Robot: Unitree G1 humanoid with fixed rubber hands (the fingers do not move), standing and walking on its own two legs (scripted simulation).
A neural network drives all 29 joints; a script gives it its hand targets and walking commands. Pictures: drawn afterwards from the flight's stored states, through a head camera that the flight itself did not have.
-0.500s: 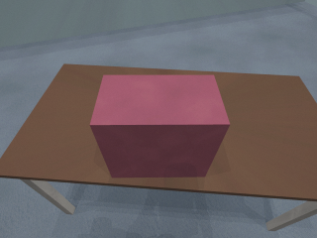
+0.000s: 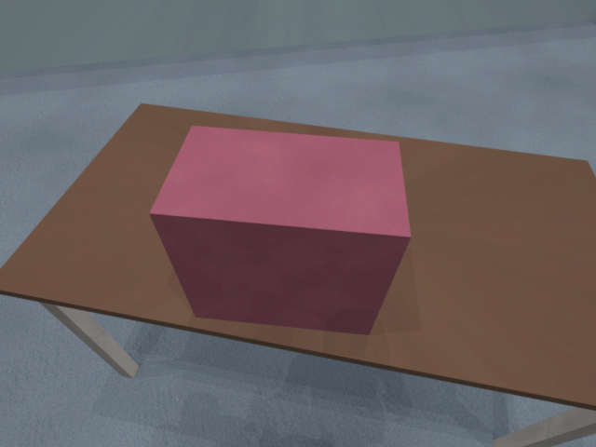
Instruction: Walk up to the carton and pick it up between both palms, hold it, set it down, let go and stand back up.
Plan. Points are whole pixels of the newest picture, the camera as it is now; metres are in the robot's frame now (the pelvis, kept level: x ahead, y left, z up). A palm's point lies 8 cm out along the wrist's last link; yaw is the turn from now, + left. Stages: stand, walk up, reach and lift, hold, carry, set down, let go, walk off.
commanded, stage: walk up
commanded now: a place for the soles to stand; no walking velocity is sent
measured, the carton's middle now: (287, 238) +0.44 +0.03 +0.00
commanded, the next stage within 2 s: reach and lift in 1.56 s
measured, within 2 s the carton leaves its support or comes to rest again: neither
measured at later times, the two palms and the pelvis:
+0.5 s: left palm out of the picture +0.02 +0.26 -0.13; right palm out of the picture +0.03 -0.24 -0.12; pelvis -0.02 +0.00 +0.00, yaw +4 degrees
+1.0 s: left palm out of the picture +0.00 +0.28 -0.13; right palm out of the picture +0.04 -0.21 -0.12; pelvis -0.01 +0.03 +0.01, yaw +5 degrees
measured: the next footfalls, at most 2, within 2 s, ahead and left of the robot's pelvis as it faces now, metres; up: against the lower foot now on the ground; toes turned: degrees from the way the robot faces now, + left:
none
